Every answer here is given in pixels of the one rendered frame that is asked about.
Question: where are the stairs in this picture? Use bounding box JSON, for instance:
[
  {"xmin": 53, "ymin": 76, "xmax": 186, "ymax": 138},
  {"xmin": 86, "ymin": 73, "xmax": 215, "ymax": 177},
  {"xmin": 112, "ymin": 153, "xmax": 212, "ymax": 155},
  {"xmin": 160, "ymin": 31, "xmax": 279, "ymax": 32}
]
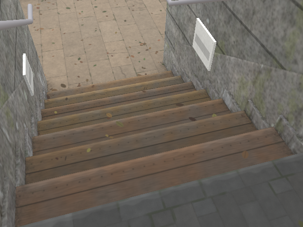
[{"xmin": 15, "ymin": 70, "xmax": 294, "ymax": 227}]

